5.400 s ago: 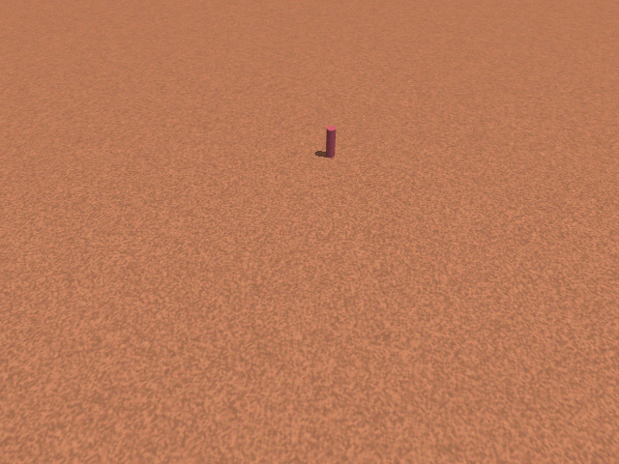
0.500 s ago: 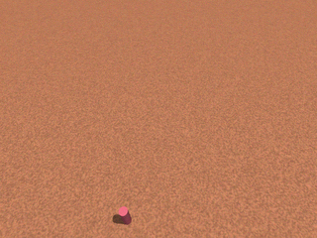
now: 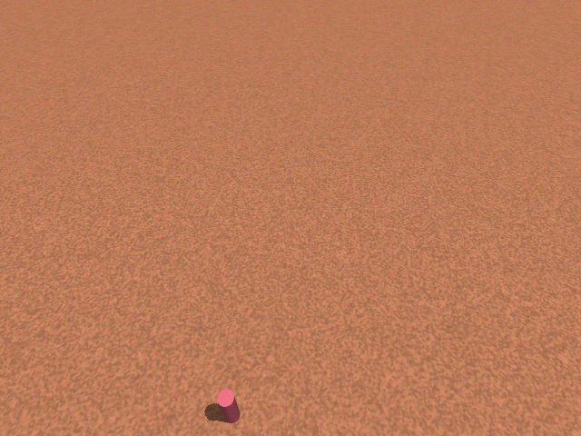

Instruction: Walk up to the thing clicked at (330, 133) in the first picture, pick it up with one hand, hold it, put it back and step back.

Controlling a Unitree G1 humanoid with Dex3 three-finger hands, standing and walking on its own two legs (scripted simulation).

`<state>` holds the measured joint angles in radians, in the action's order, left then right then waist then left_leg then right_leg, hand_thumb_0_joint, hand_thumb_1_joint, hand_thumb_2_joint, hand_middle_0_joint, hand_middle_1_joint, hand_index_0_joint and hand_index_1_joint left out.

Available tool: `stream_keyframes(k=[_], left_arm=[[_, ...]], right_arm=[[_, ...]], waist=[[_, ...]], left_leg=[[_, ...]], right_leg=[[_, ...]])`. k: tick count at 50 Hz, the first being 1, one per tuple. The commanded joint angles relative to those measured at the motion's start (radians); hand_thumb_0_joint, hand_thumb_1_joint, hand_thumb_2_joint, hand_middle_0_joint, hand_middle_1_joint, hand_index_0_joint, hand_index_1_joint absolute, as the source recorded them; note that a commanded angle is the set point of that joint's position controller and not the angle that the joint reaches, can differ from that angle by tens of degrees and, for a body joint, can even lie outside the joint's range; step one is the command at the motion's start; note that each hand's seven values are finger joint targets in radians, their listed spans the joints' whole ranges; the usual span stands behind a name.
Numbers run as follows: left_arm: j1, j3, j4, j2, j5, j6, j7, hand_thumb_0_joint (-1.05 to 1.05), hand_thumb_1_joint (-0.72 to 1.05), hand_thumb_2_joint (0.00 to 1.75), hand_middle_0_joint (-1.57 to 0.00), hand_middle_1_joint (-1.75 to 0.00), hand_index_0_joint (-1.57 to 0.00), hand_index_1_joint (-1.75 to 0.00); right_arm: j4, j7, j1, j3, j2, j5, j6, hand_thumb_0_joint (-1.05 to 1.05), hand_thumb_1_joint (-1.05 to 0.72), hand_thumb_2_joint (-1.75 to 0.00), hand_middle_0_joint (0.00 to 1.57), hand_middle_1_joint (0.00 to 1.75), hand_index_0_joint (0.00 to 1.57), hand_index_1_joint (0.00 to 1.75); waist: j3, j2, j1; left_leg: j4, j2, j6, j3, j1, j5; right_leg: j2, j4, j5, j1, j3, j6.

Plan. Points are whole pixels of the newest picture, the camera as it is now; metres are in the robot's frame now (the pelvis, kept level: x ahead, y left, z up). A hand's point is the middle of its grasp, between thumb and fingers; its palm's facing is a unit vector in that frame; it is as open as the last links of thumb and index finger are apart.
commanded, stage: walk up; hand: left
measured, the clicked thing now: (229, 406) +0.38 +0.20 -0.70
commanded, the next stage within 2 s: stand in 0.42 s
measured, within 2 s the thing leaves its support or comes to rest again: neither
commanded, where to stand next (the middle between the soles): +0.03 -0.01 m, yaw -1 degrees
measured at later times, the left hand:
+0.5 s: hand out of the picture +0.08 +0.25 -0.16, palm faces +0.02 -0.95 -0.32, open 7.4 cm
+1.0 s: hand out of the picture +0.08 +0.25 -0.15, palm faces -0.01 -0.94 -0.34, open 7.4 cm
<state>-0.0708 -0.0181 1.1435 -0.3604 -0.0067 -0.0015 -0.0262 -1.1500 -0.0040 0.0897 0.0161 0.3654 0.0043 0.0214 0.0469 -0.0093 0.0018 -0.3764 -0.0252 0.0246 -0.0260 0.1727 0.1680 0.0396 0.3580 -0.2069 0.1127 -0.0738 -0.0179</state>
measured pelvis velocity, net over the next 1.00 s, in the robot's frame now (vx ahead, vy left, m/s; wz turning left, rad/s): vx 0.01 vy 0.00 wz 0.00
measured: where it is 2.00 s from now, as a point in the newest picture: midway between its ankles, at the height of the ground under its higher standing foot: outside the picture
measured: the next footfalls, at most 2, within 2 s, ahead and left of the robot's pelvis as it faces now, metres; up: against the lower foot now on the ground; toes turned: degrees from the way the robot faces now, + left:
none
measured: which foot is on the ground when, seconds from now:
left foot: down 0.00-1.00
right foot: down 0.00-1.00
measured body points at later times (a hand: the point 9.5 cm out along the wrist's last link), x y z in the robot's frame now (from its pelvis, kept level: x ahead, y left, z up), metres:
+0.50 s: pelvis +0.00 +0.00 +0.00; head +0.01 +0.00 +0.45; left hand +0.07 +0.30 -0.13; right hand +0.10 -0.30 -0.13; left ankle +0.02 +0.13 -0.75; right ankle -0.01 -0.13 -0.75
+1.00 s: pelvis +0.01 +0.00 +0.00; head +0.01 +0.00 +0.45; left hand +0.08 +0.30 -0.13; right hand +0.08 -0.30 -0.13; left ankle +0.02 +0.13 -0.75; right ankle -0.01 -0.13 -0.75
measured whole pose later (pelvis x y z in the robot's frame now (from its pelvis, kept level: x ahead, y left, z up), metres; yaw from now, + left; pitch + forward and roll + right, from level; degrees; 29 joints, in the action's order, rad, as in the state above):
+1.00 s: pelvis +0.01 +0.00 +0.00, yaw +0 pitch -2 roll +0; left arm -0.10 -0.01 1.15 -0.35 -0.01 0.01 -0.01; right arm -1.15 -0.01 0.09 0.01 0.35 0.01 0.00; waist 0.04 0.01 0.00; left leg -0.33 -0.03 0.03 -0.03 0.14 0.15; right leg 0.04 0.32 -0.19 0.08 -0.07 -0.02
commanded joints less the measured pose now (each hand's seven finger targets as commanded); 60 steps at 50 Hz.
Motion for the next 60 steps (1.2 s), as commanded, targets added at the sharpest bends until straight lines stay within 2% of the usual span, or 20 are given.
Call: stream_keyframes(k=[1,4,8,20,21,22,27,30,34,36,41,43,51,55,60], left_arm=[[0.066,-0.039,-0.059,-0.206,0.001,0.023,0.019,0.0,0.9,0.9,-0.2,-0.3,-0.2,-0.3],[0.058,-0.039,-0.057,-0.205,0.0,0.02,0.018,0.0,0.9,0.9,-0.2,-0.3,-0.2,-0.3],[0.041,-0.039,-0.052,-0.198,0.002,0.019,0.017,0.0,0.9,0.9,-0.2,-0.3,-0.2,-0.3],[0.025,-0.047,-0.059,-0.198,-0.002,0.021,0.023,0.0,0.9,0.9,-0.2,-0.3,-0.2,-0.3],[0.021,-0.038,-0.057,-0.198,0.0,0.026,0.026,0.0,0.9,0.9,-0.2,-0.3,-0.2,-0.3],[0.02,-0.038,-0.054,-0.197,0.0,0.029,0.028,0.0,0.9,0.9,-0.2,-0.3,-0.2,-0.3],[0.024,-0.035,-0.046,-0.203,0.0,0.031,0.03,0.0,0.9,0.9,-0.2,-0.3,-0.2,-0.3],[0.024,-0.035,-0.044,-0.203,-0.002,0.03,0.03,0.0,0.9,0.9,-0.2,-0.3,-0.2,-0.3],[0.027,-0.032,-0.043,-0.201,0.002,0.032,0.03,0.0,0.9,0.9,-0.2,-0.3,-0.2,-0.3],[0.022,-0.031,-0.042,-0.2,0.001,0.03,0.03,0.0,0.9,0.9,-0.2,-0.3,-0.2,-0.3],[0.024,-0.032,-0.046,-0.202,-0.001,0.029,0.03,0.0,0.9,0.9,-0.2,-0.3,-0.2,-0.3],[0.022,-0.03,-0.048,-0.205,0.0,0.031,0.031,0.0,0.9,0.9,-0.2,-0.3,-0.2,-0.3],[0.016,-0.03,-0.047,-0.207,0.0,0.027,0.029,0.0,0.9,0.9,-0.2,-0.3,-0.2,-0.3],[0.01,-0.03,-0.05,-0.205,-0.003,0.028,0.031,0.0,0.9,0.9,-0.2,-0.3,-0.2,-0.3],[0.011,-0.03,-0.052,-0.207,-0.001,0.028,0.031,0.0,0.9,0.9,-0.2,-0.3,-0.2,-0.3]], right_arm=[[0.059,0.015,-0.056,-0.047,0.22,0.001,0.025,0.0,-0.9,-0.9,0.2,0.3,0.2,0.3],[0.06,0.015,-0.056,-0.047,0.22,0.001,0.023,0.0,-0.9,-0.9,0.2,0.3,0.2,0.3],[0.055,0.016,-0.054,-0.048,0.218,0.001,0.024,0.0,-0.9,-0.9,0.2,0.3,0.2,0.3],[0.059,0.017,-0.047,-0.05,0.207,0.002,0.019,0.0,-0.9,-0.9,0.2,0.3,0.2,0.3],[0.067,0.017,-0.072,-0.048,0.203,0.005,0.014,0.0,-0.9,-0.9,0.2,0.3,0.2,0.3],[0.068,0.016,-0.069,-0.046,0.199,0.004,0.014,0.0,-0.9,-0.9,0.2,0.3,0.2,0.3],[0.065,0.011,-0.067,-0.044,0.196,0.001,0.007,0.0,-0.9,-0.9,0.2,0.3,0.2,0.3],[0.064,0.011,-0.065,-0.044,0.201,0.003,0.007,0.0,-0.9,-0.9,0.2,0.3,0.2,0.3],[0.061,0.01,-0.061,-0.043,0.202,0.003,0.009,0.0,-0.9,-0.9,0.2,0.3,0.2,0.3],[0.061,0.01,-0.07,-0.045,0.206,0.003,0.008,0.0,-0.9,-0.9,0.2,0.3,0.2,0.3],[0.06,0.01,-0.064,-0.047,0.206,0.004,0.009,0.0,-0.9,-0.9,0.2,0.3,0.2,0.3],[0.06,0.009,-0.06,-0.043,0.199,0.004,0.01,0.0,-0.9,-0.9,0.2,0.3,0.2,0.3],[0.055,0.009,-0.053,-0.043,0.202,0.003,0.006,0.0,-0.9,-0.9,0.2,0.3,0.2,0.3],[0.056,0.01,-0.047,-0.044,0.207,0.003,0.008,0.0,-0.9,-0.9,0.2,0.3,0.2,0.3],[0.058,0.01,-0.05,-0.043,0.205,0.004,0.007,0.0,-0.9,-0.9,0.2,0.3,0.2,0.3]], waist=[[-0.1,0.016,-0.004],[-0.067,0.024,-0.004],[-0.076,0.029,-0.001],[-0.087,0.004,-0.004],[-0.082,0.027,0.005],[-0.088,0.034,0.001],[-0.072,0.004,0.0],[-0.084,0.025,-0.003],[-0.075,0.012,-0.001],[-0.069,0.024,0.002],[-0.09,0.011,0.003],[-0.083,0.005,0.001],[-0.064,0.022,0.0],[-0.081,0.012,0.003],[-0.074,0.018,0.0]], left_leg=[[0.057,-0.091,-0.048,-0.07,-0.008,-0.139],[0.07,-0.086,-0.047,-0.077,0.011,-0.079],[0.083,-0.09,-0.047,-0.094,0.01,-0.063],[0.055,-0.083,-0.045,-0.084,-0.01,-0.15],[0.057,-0.102,-0.038,-0.083,-0.033,-0.205],[0.055,-0.102,-0.036,-0.085,-0.038,-0.236],[0.079,-0.104,-0.035,-0.085,-0.029,-0.168],[0.089,-0.101,-0.035,-0.081,-0.036,-0.14],[0.089,-0.105,-0.033,-0.08,-0.041,-0.178],[0.094,-0.102,-0.033,-0.081,-0.037,-0.138],[0.09,-0.109,-0.034,-0.079,-0.048,-0.171],[0.091,-0.109,-0.031,-0.079,-0.051,-0.204],[0.11,-0.1,-0.028,-0.076,-0.029,-0.094],[0.093,-0.108,-0.035,-0.077,-0.047,-0.142],[0.093,-0.104,-0.031,-0.072,-0.049,-0.144]], right_leg=[[0.096,-0.071,0.082,-0.034,0.088,0.036],[0.094,-0.075,0.035,-0.01,0.089,0.034],[0.09,-0.069,0.025,-0.015,0.085,0.036],[0.095,-0.083,0.064,-0.032,0.075,0.032],[0.112,-0.086,0.115,-0.022,0.095,0.03],[0.112,-0.086,0.146,-0.03,0.094,0.028],[0.108,-0.097,0.093,-0.031,0.089,0.025],[0.109,-0.097,0.088,-0.029,0.092,0.025],[0.112,-0.096,0.11,-0.029,0.097,0.024],[0.107,-0.102,0.077,-0.024,0.094,0.022],[0.11,-0.093,0.092,-0.036,0.091,0.029],[0.109,-0.094,0.127,-0.035,0.091,0.027],[0.107,-0.104,0.04,-0.016,0.097,0.029],[0.111,-0.101,0.085,-0.025,0.099,0.029],[0.108,-0.1,0.089,-0.017,0.1,0.029]])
